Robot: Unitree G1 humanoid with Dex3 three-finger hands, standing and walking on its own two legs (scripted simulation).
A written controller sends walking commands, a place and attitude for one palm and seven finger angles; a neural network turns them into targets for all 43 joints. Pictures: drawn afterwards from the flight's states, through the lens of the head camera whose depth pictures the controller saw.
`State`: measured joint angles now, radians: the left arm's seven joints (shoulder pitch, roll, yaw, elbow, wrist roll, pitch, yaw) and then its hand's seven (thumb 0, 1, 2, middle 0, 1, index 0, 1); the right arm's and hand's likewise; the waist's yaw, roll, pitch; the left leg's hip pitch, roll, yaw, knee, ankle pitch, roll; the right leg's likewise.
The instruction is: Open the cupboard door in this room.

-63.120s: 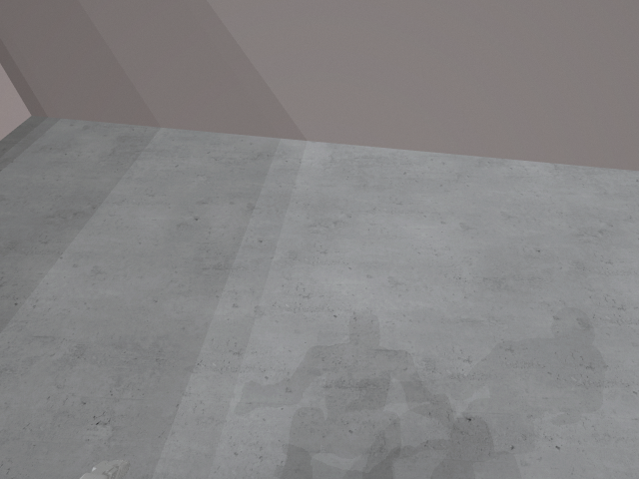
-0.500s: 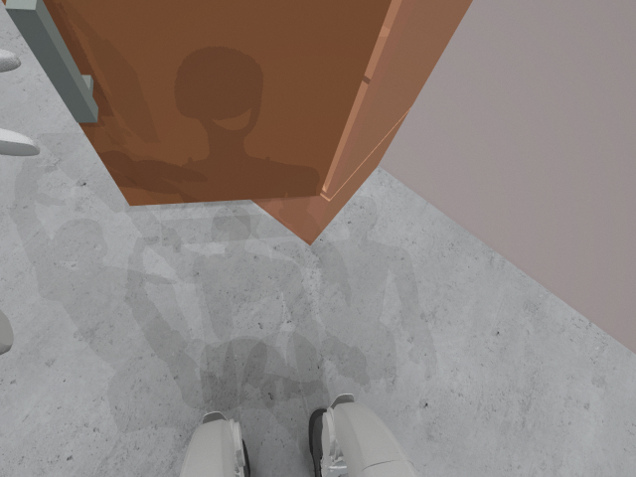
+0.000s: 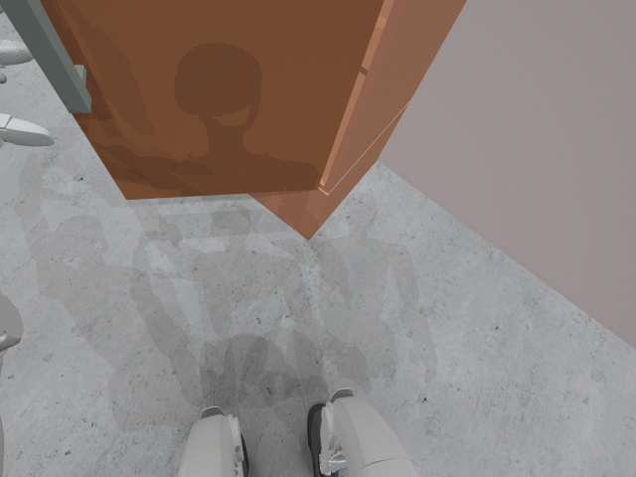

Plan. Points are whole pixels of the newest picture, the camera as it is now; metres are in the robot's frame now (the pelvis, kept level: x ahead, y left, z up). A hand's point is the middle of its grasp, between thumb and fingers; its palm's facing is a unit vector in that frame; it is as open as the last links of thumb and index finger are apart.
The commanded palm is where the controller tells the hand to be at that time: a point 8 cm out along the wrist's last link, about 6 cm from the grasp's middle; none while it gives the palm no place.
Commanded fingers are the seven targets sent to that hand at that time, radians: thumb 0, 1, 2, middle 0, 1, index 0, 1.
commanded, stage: slide the fingers in behind the handle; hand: left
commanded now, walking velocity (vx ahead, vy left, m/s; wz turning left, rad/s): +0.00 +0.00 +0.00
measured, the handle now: (53, 40) +0.60 +0.24 +0.07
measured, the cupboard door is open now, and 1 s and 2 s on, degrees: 46 46 46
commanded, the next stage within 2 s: close the thumb around the handle in 1.32 s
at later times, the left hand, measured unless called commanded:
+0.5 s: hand (42, 75) +0.54 +0.23 +0.08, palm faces +0.01 -1.00 +0.00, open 13.9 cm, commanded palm +0.52 +0.27 +0.07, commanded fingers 0.00 -0.50 0.30 -0.30 -1.20 -0.30 -1.20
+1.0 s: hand (74, 78) +0.54 +0.21 +0.08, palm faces +0.05 -1.00 -0.02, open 14.1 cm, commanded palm +0.52 +0.24 +0.07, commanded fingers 0.00 -0.50 0.30 -0.30 -1.20 -0.30 -1.20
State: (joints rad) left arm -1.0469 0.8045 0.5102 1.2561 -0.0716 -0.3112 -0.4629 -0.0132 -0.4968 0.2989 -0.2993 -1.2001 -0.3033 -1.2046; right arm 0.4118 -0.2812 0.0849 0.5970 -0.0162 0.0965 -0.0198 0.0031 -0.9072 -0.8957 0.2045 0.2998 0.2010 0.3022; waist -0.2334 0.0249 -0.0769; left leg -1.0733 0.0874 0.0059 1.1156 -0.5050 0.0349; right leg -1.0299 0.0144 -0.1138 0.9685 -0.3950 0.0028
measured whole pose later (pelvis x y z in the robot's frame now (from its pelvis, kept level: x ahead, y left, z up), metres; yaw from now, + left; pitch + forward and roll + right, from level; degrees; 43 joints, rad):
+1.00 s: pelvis +0.01 -0.01 +0.01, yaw +1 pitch +25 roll -4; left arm -0.99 0.61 0.44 1.21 -0.08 -0.38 -0.27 -0.01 -0.50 0.30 -0.28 -1.20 -0.27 -1.20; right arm 0.41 -0.26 0.05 0.63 -0.03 0.08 0.01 0.00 -0.91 -0.90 0.20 0.30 0.20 0.30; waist -0.21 0.04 -0.09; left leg -1.01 0.08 0.02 1.08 -0.50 0.02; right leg -0.99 0.01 -0.10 0.97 -0.41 -0.01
